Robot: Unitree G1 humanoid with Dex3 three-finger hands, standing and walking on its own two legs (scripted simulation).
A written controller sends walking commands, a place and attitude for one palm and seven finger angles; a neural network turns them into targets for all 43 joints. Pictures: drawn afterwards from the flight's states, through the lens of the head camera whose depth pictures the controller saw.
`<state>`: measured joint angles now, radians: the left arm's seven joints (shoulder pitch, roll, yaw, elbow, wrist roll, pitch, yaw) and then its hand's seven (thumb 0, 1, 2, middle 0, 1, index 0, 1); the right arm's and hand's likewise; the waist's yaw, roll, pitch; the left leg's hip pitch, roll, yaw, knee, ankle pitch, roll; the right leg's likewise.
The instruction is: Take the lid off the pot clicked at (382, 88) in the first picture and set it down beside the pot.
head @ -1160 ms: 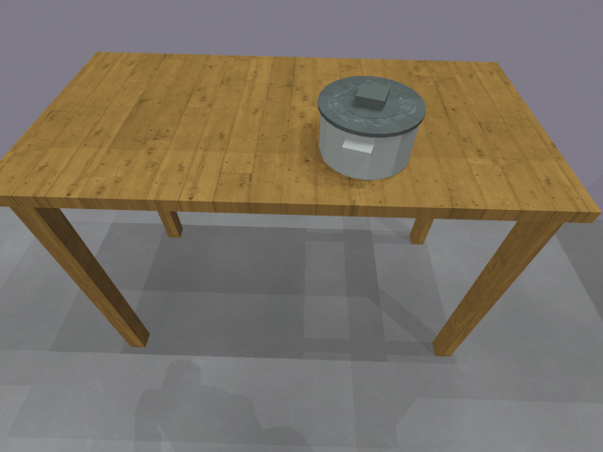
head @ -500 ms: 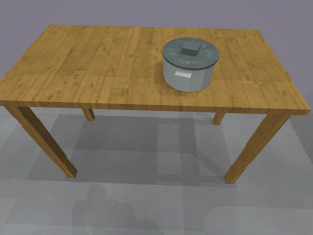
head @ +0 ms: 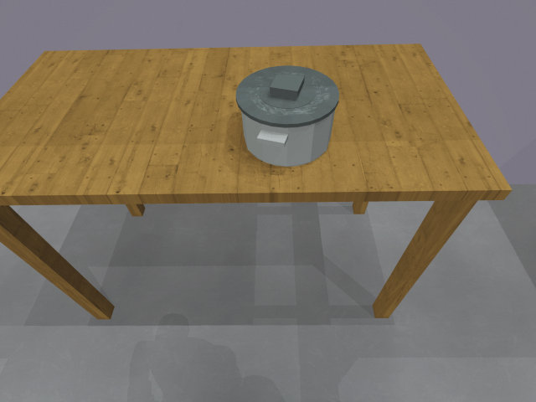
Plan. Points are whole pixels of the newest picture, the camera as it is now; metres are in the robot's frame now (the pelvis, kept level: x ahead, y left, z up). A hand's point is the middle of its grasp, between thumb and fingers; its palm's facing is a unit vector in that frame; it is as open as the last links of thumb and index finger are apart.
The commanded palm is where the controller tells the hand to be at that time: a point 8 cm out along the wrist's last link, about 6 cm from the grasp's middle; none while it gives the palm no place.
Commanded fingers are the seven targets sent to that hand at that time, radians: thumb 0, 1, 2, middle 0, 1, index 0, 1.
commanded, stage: take the last steps up to it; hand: left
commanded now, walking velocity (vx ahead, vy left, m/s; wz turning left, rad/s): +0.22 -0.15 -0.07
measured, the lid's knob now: (287, 84) +0.64 +0.00 +0.13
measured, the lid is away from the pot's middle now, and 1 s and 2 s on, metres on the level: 0.00 0.00 0.00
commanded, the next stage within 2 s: come to a stop and stand still in 0.22 s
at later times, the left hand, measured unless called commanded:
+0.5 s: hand out of the picture +0.15 +0.12 -0.19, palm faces +0.03 -0.99 -0.15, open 7.4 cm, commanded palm none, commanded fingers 0.00 0.90 0.90 -0.20 -0.30 -0.20 -0.30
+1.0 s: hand (202, 381) +0.18 +0.14 -0.17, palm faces +0.02 -0.96 -0.29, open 7.4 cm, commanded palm none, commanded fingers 0.00 0.90 0.90 -0.20 -0.30 -0.20 -0.30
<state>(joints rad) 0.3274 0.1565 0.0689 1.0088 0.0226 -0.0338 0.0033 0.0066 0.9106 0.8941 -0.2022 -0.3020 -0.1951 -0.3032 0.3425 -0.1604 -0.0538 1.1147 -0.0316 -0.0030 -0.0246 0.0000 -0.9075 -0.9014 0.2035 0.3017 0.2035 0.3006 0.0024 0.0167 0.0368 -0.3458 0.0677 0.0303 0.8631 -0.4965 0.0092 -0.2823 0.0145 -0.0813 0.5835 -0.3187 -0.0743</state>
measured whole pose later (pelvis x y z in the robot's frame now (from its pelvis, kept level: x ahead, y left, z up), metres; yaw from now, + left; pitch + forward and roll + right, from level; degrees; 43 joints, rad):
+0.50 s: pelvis +0.15 -0.04 +0.00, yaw -3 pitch -2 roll +0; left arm 0.31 0.14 0.05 1.02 0.01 0.01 0.04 0.01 0.91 0.89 -0.20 -0.30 -0.20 -0.30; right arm 0.12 -0.09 -0.02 0.97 -0.01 -0.04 -0.06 -0.01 -0.92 -0.90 0.20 0.30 0.20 0.30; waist 0.02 -0.07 0.11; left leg -0.32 0.00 0.12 0.59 -0.25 0.05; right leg -0.39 0.04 0.04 1.15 -0.51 0.00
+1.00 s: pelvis +0.13 -0.07 +0.00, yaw -1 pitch +0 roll +2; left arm 0.26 0.21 0.05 0.91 0.05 0.02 0.05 0.01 0.90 0.89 -0.21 -0.30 -0.20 -0.30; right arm 0.16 -0.26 -0.08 0.92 -0.02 0.07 0.00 0.00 -0.91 -0.90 0.20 0.30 0.20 0.30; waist 0.02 -0.03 0.09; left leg -0.43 -0.03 0.00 0.94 -0.46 -0.04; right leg -0.35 -0.12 0.07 0.60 -0.25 0.07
